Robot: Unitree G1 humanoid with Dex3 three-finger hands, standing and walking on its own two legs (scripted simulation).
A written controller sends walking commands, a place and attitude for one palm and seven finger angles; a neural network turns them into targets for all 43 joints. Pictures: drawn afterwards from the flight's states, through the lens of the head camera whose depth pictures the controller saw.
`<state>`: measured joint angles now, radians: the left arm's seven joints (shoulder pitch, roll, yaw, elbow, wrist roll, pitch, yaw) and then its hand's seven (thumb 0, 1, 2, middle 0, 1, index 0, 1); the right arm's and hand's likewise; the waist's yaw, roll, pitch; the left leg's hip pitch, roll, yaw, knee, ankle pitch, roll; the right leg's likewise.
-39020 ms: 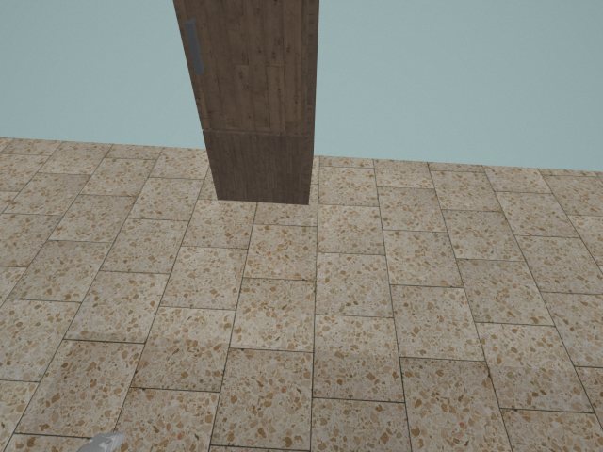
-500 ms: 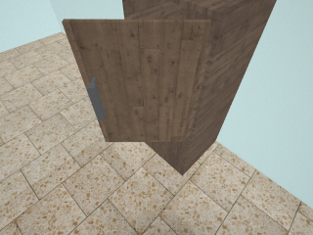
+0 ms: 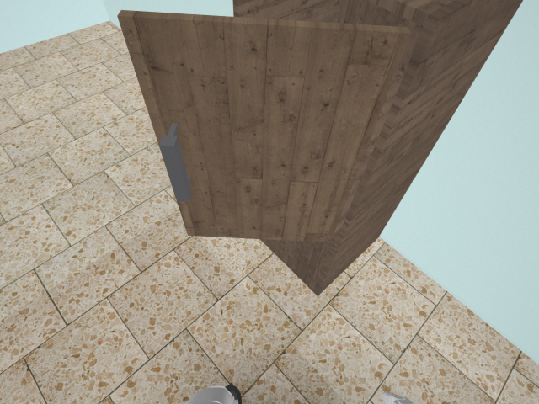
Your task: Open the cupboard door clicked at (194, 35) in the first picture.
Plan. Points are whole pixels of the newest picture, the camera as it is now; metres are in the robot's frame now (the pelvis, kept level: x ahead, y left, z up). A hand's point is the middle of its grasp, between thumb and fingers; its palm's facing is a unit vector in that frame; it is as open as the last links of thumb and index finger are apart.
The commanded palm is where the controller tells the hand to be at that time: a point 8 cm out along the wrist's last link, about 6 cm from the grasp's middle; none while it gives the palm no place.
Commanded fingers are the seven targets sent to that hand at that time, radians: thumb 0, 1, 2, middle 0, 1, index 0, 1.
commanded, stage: come to a stop and stand still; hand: left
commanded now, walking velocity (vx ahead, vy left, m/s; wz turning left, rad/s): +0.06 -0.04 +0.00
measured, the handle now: (179, 163) +0.52 +0.23 -0.01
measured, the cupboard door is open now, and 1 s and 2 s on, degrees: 45 45 45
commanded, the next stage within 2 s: look again from close up in 0.86 s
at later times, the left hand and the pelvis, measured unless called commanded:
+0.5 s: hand out of the picture -0.06 +0.14 -0.18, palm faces +0.12 -0.98 -0.14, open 7.4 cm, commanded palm none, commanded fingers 0.00 0.90 0.90 -0.20 -0.30 -0.20 -0.30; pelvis -0.02 -0.01 +0.01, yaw +2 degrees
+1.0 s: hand out of the picture -0.04 +0.16 -0.17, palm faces +0.05 -0.99 -0.15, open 7.3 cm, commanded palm none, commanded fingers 0.00 0.90 0.90 -0.20 -0.30 -0.20 -0.30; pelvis -0.03 +0.01 +0.01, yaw +1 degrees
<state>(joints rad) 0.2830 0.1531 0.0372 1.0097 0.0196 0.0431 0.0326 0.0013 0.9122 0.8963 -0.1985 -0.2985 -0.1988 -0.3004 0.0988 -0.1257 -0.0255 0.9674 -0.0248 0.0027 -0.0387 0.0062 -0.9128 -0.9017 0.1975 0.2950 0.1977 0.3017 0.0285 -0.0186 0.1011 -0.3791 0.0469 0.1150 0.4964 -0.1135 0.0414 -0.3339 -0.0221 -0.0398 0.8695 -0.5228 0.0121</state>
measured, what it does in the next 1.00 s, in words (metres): steps on the spot: right foot, then left foot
